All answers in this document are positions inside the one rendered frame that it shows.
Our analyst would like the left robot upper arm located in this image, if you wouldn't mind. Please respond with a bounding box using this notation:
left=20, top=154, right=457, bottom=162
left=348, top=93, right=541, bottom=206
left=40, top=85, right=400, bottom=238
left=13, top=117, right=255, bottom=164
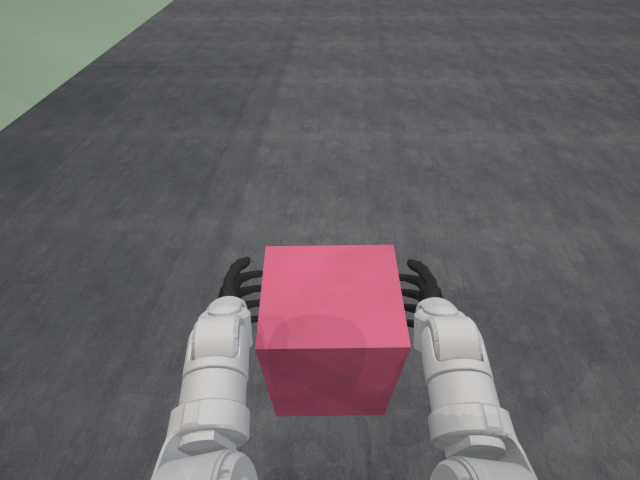
left=152, top=449, right=258, bottom=480

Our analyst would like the right robot upper arm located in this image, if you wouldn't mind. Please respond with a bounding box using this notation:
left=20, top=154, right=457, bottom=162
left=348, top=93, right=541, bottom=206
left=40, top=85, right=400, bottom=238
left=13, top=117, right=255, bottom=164
left=430, top=456, right=536, bottom=480

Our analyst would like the carton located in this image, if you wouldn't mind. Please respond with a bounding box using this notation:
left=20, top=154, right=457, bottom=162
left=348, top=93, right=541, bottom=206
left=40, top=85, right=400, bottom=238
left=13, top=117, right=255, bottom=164
left=255, top=245, right=411, bottom=416

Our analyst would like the left robot forearm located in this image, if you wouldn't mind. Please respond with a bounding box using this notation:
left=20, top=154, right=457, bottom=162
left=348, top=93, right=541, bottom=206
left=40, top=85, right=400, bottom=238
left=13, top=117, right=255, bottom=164
left=151, top=296, right=253, bottom=480

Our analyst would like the right robot forearm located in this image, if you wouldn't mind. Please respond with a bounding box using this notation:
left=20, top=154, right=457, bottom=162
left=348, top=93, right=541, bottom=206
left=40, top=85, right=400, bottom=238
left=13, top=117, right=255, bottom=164
left=413, top=297, right=538, bottom=480

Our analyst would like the left robot hand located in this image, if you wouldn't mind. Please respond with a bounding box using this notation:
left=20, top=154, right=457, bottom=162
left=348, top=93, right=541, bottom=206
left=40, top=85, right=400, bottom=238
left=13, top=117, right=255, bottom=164
left=217, top=257, right=263, bottom=323

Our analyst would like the right robot hand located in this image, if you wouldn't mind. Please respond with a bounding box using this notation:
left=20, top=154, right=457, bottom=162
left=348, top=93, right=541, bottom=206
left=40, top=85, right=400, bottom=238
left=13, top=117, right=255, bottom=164
left=399, top=259, right=443, bottom=328

